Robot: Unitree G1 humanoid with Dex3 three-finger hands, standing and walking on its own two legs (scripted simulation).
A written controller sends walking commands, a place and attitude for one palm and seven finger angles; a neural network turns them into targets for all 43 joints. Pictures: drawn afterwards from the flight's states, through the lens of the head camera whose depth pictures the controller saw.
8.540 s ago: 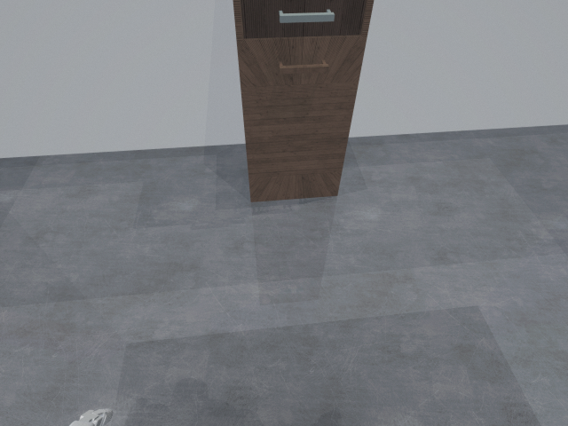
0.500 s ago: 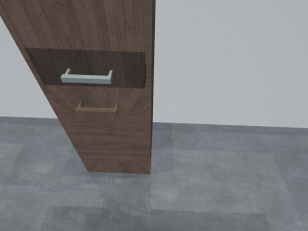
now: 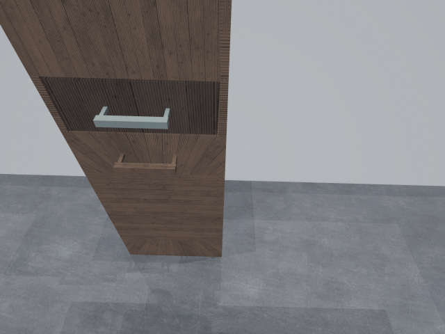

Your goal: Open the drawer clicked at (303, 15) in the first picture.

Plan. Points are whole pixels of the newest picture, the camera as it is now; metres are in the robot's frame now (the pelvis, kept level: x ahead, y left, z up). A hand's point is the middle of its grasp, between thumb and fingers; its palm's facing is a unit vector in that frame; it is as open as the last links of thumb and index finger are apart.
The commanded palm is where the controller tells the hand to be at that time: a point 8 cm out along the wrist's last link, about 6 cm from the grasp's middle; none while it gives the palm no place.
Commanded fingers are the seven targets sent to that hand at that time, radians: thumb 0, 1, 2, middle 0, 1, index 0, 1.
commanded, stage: come to a stop and stand still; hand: left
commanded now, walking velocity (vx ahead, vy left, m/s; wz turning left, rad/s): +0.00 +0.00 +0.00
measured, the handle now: (134, 116) +0.55 +0.25 +0.08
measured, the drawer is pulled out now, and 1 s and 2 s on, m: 0.00 0.00 0.00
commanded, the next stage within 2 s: look again from close up in 0.40 s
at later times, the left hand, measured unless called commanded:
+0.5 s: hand out of the picture +0.01 +0.18 -0.18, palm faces +0.05 -0.98 -0.19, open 7.4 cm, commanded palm none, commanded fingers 0.00 0.90 0.90 -0.20 -0.30 -0.20 -0.30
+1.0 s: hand out of the picture +0.02 +0.18 -0.18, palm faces +0.01 -0.98 -0.22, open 7.4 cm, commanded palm none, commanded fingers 0.00 0.90 0.90 -0.20 -0.30 -0.20 -0.30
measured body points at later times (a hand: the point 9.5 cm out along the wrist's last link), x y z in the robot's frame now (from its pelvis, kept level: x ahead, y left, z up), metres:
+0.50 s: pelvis +0.02 +0.00 +0.00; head +0.03 +0.01 +0.45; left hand +0.01 +0.23 -0.16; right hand +0.01 -0.22 -0.16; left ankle -0.04 +0.10 -0.74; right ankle +0.01 -0.12 -0.74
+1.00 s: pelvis +0.01 +0.00 -0.01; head +0.02 -0.01 +0.44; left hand +0.02 +0.23 -0.16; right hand +0.01 -0.21 -0.17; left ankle -0.04 +0.10 -0.74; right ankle +0.01 -0.12 -0.74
